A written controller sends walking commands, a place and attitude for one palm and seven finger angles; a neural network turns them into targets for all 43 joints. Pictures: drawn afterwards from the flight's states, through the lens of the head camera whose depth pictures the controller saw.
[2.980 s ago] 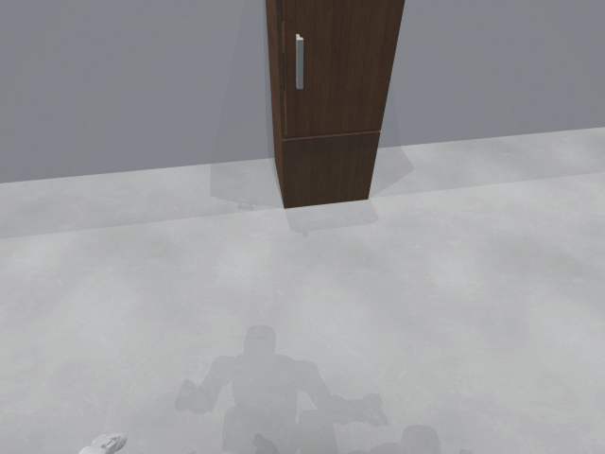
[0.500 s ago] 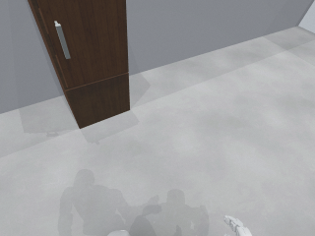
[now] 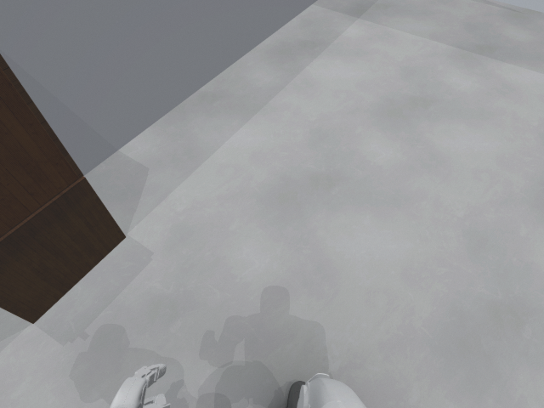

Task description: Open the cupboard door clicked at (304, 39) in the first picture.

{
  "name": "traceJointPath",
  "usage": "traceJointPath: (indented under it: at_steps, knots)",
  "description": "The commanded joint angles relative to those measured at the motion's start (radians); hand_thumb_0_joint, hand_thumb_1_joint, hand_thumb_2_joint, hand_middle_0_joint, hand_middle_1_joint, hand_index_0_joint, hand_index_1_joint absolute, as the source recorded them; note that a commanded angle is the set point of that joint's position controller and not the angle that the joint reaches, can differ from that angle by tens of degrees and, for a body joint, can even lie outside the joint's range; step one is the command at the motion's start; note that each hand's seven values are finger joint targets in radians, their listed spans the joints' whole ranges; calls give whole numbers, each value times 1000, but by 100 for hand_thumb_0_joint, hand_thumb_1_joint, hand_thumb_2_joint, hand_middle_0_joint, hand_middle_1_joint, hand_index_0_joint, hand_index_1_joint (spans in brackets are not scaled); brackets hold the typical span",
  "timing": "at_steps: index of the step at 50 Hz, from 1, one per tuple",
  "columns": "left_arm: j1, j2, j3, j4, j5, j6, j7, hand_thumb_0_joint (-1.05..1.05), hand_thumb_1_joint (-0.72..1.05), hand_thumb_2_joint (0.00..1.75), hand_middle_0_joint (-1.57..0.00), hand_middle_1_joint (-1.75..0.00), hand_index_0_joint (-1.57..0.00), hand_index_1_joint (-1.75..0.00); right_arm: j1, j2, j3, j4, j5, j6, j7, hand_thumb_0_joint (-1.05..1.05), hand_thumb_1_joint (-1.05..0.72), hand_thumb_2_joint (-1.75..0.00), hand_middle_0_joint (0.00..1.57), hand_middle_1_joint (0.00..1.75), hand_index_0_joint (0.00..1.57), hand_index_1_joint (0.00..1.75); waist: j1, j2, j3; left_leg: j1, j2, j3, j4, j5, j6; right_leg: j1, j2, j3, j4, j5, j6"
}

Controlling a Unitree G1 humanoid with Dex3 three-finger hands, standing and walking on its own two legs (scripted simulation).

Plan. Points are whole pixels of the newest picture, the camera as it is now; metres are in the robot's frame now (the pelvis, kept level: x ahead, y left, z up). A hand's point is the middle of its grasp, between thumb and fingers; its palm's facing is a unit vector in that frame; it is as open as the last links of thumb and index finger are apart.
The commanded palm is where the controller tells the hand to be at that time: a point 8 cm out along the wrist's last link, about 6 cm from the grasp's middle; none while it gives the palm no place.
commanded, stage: walk to a spot facing it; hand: left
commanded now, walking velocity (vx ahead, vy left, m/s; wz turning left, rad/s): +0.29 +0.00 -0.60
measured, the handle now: out of the picture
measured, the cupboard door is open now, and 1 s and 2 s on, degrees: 0 0 0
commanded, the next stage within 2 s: turn to face it in 0.18 s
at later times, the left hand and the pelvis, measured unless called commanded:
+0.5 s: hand (162, 361) +0.22 +0.19 -0.16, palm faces -0.03 -0.98 -0.22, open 7.4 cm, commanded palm none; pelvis +0.19 +0.00 +0.01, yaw -7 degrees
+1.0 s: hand (168, 298) +0.32 +0.19 -0.14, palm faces +0.12 -0.95 -0.27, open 7.4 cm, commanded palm none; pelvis +0.22 -0.02 +0.01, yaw +6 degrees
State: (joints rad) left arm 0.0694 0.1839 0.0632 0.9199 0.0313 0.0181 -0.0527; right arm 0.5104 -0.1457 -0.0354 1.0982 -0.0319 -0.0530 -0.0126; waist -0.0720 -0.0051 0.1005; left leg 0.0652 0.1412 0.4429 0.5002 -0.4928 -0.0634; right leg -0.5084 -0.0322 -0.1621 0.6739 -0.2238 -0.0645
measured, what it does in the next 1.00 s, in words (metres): walks ahead: right foot, then left foot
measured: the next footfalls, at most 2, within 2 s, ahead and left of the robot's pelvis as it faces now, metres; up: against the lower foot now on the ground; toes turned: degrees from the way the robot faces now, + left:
right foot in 0.02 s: +0.15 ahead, -0.08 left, +0.00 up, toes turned -9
left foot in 0.52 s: +0.31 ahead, +0.10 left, +0.00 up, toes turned -1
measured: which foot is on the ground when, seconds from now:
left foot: down 0.00-0.02, up 0.04-0.50, down 0.52-1.00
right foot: up 0.00-0.00, down 0.02-0.54, up 0.56-1.00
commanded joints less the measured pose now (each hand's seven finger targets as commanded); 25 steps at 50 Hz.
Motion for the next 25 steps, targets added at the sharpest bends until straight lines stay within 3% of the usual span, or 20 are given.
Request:
traceJointPath:
  at_steps: [1,2,3,4,6,7,9,11,13,15,18,21,22,24,25]
  knots:
    - [424,282,78,37,-3,-63,34,0,90,90,-20,-30,-20,-30,-36,-134,-26,-149,36,-22,8,0,-90,-90,20,30,20,30,228,-193,-396,-622,-11,-129,823,1,-1,853,-315,589,-177,276,-211]
    - [433,336,89,43,-30,-50,48,0,90,90,-20,-30,-20,-30,-146,-137,-27,-183,37,-19,-2,0,-90,-90,20,30,20,30,228,-156,-393,-736,-43,-304,980,-120,9,830,-389,753,-295,368,-274]
    - [353,309,85,26,-33,-44,53,0,90,90,-20,-30,-20,-30,-165,-137,-35,-182,34,-17,-4,0,-90,-90,20,30,20,30,188,-72,-291,-746,17,-369,999,-16,20,714,-379,654,-324,253,-270]
    - [286,262,67,-2,-32,-48,53,0,90,90,-20,-30,-20,-30,-200,-129,-34,-194,26,-13,0,0,-90,-90,20,30,20,30,162,-47,-203,-740,36,-399,970,74,14,558,-334,606,-354,216,-213]
    - [177,191,45,-22,-24,-63,61,0,90,90,-20,-30,-20,-30,-197,-122,-37,-173,11,9,-1,0,-90,-90,20,30,20,30,84,30,-107,-642,65,-425,846,147,12,301,-261,460,-392,190,-160]
    - [159,177,38,-22,-18,-71,61,0,90,90,-20,-30,-20,-30,-171,-102,-35,-162,7,19,-1,0,-90,-90,20,30,20,30,56,22,-87,-609,59,-418,800,162,6,227,-232,404,-403,229,-142]
    - [156,170,37,-15,-9,-79,61,0,90,90,-20,-30,-20,-30,-138,-91,-34,-155,6,33,0,0,-90,-90,20,30,20,30,26,-31,-92,-582,46,-407,715,182,-6,177,-192,336,-401,265,-131]
    - [178,158,37,-6,-7,-84,58,0,90,90,-20,-30,-20,-30,-170,-85,-35,-173,5,34,4,0,-90,-90,20,30,20,30,30,-68,-95,-593,30,-407,634,221,-14,178,-158,331,-399,280,-129]
    - [211,161,37,-1,-12,-86,53,0,90,90,-20,-30,-20,-30,-247,-95,-34,-202,6,32,9,0,-90,-90,20,30,20,30,54,-95,-97,-633,18,-405,570,258,-19,219,-142,339,-390,295,-128]
    - [241,145,31,9,-12,-86,56,0,90,90,-20,-30,-20,-30,-304,-97,-28,-215,5,31,9,0,-90,-90,20,30,20,30,69,-116,-110,-667,0,-405,507,262,-17,300,-143,341,-367,395,-124]
    - [276,124,15,35,-11,-87,69,0,90,90,-20,-30,-20,-30,-351,-82,-12,-209,12,26,14,0,-90,-90,20,30,20,30,82,-110,-146,-625,-23,-382,368,261,-3,403,-146,300,-321,581,-110]
    - [295,117,3,61,-8,-80,81,0,90,90,-20,-30,-20,-30,-392,-64,1,-197,22,17,15,0,-90,-90,20,30,20,30,104,-114,-144,-511,-68,-368,203,259,18,446,-164,270,-289,663,-83]
    - [297,118,-1,65,-12,-77,83,0,90,90,-20,-30,-20,-30,-389,-63,4,-187,21,16,13,0,-90,-90,20,30,20,30,101,-106,-130,-466,-87,-361,142,287,25,446,-158,247,-273,675,-66]
    - [291,122,-6,77,-20,-69,88,0,90,90,-20,-30,-20,-30,-305,-93,1,-149,16,13,8,0,-90,-90,20,30,20,30,64,-89,-148,-310,-109,-360,-13,458,42,432,-135,190,-169,646,-14]
    - [300,113,-8,73,-23,-63,91,0,90,90,-20,-30,-20,-30,-235,-146,-10,-131,11,10,7,0,-90,-90,20,30,20,30,41,-2,-190,-166,-45,-425,-30,724,71,359,-104,154,-45,504,26]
